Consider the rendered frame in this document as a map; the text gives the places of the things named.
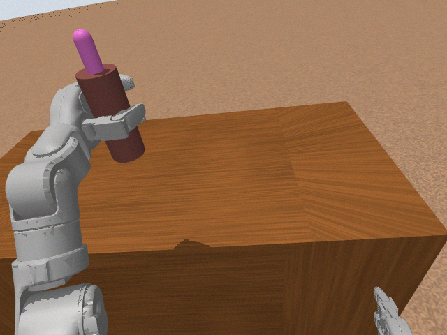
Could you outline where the left robot arm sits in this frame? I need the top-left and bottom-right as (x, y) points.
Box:
(5, 124), (108, 335)

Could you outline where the left robot hand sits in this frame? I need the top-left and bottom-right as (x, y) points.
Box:
(50, 74), (146, 150)

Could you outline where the bottle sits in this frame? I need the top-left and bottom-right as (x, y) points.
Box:
(73, 29), (145, 163)

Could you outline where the right robot hand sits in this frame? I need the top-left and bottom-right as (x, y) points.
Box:
(374, 287), (413, 335)

